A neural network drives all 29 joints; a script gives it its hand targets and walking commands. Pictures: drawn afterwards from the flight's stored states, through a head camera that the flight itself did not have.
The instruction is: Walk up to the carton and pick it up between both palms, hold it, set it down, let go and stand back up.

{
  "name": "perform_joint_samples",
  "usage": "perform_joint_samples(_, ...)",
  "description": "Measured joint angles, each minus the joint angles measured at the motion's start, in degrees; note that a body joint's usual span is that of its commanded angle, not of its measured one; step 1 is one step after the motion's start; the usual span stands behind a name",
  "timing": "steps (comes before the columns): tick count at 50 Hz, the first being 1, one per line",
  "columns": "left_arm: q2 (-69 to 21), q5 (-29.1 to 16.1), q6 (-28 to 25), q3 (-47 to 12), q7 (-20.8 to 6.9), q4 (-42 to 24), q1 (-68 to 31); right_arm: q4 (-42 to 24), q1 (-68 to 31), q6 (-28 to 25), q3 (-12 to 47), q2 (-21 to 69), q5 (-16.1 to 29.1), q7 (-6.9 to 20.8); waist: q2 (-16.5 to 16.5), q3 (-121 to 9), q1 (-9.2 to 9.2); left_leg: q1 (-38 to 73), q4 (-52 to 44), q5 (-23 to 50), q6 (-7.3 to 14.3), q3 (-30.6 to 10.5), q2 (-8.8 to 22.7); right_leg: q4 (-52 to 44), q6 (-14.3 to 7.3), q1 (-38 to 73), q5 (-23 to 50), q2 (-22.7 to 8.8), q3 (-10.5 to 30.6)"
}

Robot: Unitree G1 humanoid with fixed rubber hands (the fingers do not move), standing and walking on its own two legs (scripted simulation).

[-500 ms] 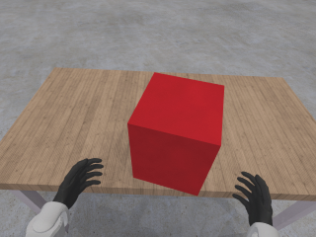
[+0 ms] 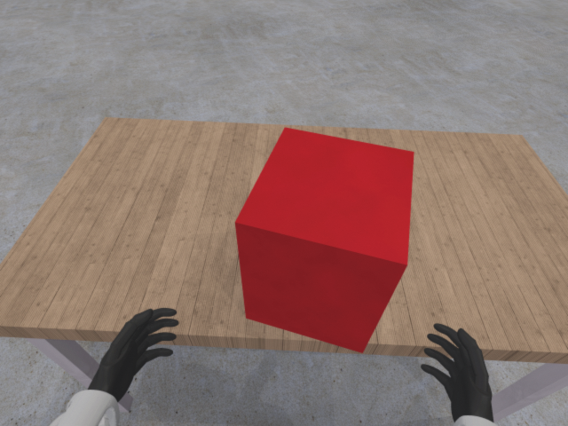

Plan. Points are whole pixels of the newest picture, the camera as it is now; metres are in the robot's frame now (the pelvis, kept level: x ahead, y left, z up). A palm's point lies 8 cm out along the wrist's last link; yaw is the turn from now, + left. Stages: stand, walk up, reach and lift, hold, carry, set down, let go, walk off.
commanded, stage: set down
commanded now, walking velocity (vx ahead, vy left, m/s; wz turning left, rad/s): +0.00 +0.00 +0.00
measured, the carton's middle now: (323, 240) +0.37 -0.02 +0.04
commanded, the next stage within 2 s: let go in 1.54 s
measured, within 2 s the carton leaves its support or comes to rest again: neither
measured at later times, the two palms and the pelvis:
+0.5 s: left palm (135, 386) +0.16 +0.22 -0.01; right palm (479, 415) +0.15 -0.21 -0.01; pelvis +0.00 -0.01 +0.00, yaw -1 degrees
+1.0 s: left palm (152, 407) +0.14 +0.21 -0.04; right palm out of the picture +0.14 -0.22 -0.05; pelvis -0.01 -0.03 +0.00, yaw +0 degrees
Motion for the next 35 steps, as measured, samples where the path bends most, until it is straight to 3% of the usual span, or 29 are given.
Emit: perform_joint_samples(35,-5.6,5.6,-0.5,-0.6,2.4,17.8,-5.1,22.2,-7.2,-8.6,-1.8,-4.1,-4.6,6.7,0.2,-0.4,-0.40,0.4,-2.6,1.9,-1.5,-0.1,0.3,1.8,-1.5,-1.6,-0.6,0.5,0.1)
